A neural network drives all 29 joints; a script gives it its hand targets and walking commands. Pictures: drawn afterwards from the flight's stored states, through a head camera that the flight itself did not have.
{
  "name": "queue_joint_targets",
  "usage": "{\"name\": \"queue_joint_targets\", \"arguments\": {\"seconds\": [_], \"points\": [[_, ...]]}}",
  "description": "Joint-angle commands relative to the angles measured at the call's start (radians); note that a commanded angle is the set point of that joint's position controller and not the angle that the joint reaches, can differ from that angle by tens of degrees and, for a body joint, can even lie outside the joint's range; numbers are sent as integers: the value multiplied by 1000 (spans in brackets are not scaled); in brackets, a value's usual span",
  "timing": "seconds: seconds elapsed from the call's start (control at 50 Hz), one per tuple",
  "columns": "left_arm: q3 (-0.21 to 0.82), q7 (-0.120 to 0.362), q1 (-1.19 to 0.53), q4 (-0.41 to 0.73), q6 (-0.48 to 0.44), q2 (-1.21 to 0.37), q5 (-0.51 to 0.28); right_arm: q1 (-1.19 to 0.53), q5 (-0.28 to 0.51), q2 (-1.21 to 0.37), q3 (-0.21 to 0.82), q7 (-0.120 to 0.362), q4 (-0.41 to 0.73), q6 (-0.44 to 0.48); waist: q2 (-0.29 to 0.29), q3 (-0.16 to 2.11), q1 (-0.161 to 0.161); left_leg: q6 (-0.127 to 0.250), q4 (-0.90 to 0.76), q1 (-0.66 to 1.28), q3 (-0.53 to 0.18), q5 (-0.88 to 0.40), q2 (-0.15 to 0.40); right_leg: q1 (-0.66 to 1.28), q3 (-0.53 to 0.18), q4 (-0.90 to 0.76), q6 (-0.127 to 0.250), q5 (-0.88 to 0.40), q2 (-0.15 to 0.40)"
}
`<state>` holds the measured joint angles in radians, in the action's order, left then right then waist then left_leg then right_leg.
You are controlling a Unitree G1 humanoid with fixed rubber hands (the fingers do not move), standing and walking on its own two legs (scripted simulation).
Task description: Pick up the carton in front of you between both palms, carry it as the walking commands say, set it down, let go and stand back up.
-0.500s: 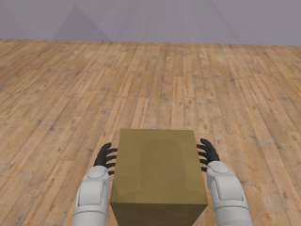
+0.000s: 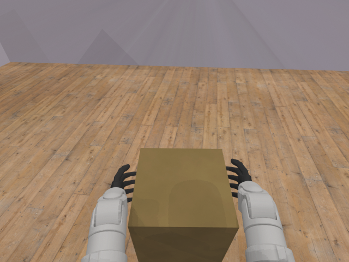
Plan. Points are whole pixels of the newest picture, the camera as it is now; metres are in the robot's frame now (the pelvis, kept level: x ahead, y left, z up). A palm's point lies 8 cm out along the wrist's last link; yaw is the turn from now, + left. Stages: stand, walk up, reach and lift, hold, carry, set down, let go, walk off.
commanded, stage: hold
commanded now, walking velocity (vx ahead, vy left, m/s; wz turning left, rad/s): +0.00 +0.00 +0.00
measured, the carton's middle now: (180, 208) +0.29 +0.00 -0.03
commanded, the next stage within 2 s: set down in 0.06 s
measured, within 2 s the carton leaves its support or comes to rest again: neither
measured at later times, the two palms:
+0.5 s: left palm (131, 194) +0.35 +0.14 -0.04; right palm (237, 196) +0.33 -0.16 -0.04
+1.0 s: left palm (145, 215) +0.39 +0.12 -0.21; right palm (232, 220) +0.36 -0.17 -0.21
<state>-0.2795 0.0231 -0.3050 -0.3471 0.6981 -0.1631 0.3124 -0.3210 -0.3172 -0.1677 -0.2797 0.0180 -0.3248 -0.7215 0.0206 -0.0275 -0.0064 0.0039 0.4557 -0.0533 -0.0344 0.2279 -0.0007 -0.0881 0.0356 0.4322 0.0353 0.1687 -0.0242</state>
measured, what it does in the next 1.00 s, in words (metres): lowers itself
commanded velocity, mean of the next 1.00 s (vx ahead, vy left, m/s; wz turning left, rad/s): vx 0.00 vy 0.00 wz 0.00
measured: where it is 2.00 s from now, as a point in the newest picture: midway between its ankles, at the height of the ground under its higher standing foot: outside the picture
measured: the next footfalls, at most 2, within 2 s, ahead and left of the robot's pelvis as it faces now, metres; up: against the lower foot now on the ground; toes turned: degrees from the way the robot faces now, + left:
none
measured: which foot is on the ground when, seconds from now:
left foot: down 0.00-1.00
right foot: down 0.00-1.00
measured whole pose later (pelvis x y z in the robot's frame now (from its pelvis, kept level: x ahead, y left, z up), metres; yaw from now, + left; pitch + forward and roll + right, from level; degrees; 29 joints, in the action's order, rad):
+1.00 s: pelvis -0.04 +0.02 -0.14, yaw +1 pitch +34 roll +0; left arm -0.37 -0.07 -0.72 -0.67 0.18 -0.10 0.23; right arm -0.68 -0.24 -0.11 -0.51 0.00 -0.56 -0.21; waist 0.05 0.14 -0.08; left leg 0.02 1.29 -1.45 -0.01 0.44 -0.05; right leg -1.48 -0.01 1.25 -0.01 0.37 0.00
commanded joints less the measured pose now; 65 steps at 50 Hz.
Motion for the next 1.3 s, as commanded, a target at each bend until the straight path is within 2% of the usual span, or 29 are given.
{"name": "queue_joint_targets", "arguments": {"seconds": [0.0,0.12,0.22,0.34,0.42,0.46,0.54,0.6,0.64,0.68,0.74,0.82,0.9,1.04,1.28], "points": [[499,261,-552,30,-35,-934,-263,-483,271,-961,518,267,-19,27,-40,155,3,43,-115,-152,-45,108,-61,122,-155,-127,-20,185,0],[497,245,-520,51,-33,-927,-257,-462,267,-944,514,253,10,29,-35,177,1,39,-130,-148,-50,34,-63,176,-148,-108,-28,18,-4],[425,238,-547,-32,-77,-906,-210,-489,214,-913,422,239,-59,76,-34,158,-16,36,-108,-172,-47,27,-71,140,-136,-75,-20,-19,-12],[250,197,-566,-194,-206,-821,-81,-511,80,-783,214,213,-196,199,-17,130,-42,32,-15,-297,-53,-28,-81,-16,-111,36,-11,-99,-33],[196,157,-509,-236,-343,-714,-31,-470,25,-663,156,191,-221,338,-11,198,-49,21,82,-393,-52,-134,-91,-143,-100,133,-10,-197,-51],[218,139,-511,-247,-420,-701,-37,-478,31,-648,177,189,-223,412,-4,280,-47,13,138,-437,-56,-192,-96,-203,-97,196,-16,-247,-60],[347,107,-563,-225,-558,-761,-92,-523,91,-699,299,201,-212,547,5,560,-55,-2,269,-493,-77,-357,-103,-302,-94,334,-26,-350,-81],[449,78,-614,-195,-630,-768,-137,-557,138,-712,375,193,-199,619,5,765,-68,-11,364,-538,-83,-435,-109,-401,-94,431,-39,-406,-84],[491,55,-644,-184,-654,-758,-155,-582,159,-698,402,183,-192,646,9,877,-73,-18,419,-546,-84,-453,-113,-495,-85,481,-50,-383,-90],[514,40,-679,-176,-659,-751,-166,-604,170,-687,408,171,-182,653,18,936,-83,-25,464,-587,-77,-403,-123,-577,-77,520,-54,-325,-95],[518,37,-732,-190,-641,-752,-170,-630,162,-686,391,160,-194,634,29,940,-99,-28,507,-714,-60,-232,-140,-670,-64,571,-54,-206,-99],[466,55,-799,-257,-596,-765,-156,-694,151,-722,353,162,-246,582,32,871,-106,-20,566,-905,-39,-5,-151,-788,-54,627,-53,-39,-104],[403,78,-884,-314,-552,-777,-140,-774,143,-767,312,170,-292,531,26,852,-105,-9,640,-1053,-22,119,-159,-893,-47,693,-53,65,-107],[363,98,-1012,-362,-524,-769,-148,-903,165,-804,310,157,-306,496,11,978,-103,0,791,-1240,2,139,-178,-1013,-42,832,-67,60,-114],[410,94,-1148,-388,-515,-735,-218,-1033,233,-784,332,122,-280,487,41,1138,-134,-2,1011,-1434,29,118,-194,-1166,-21,1038,-80,13,-125]]}}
